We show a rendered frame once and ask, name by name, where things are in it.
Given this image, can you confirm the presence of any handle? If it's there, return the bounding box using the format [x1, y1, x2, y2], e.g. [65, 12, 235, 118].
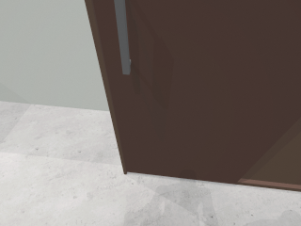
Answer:
[114, 0, 132, 75]

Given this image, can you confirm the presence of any wardrobe door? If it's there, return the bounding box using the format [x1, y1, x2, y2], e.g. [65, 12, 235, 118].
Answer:
[241, 118, 301, 186]
[92, 0, 301, 185]

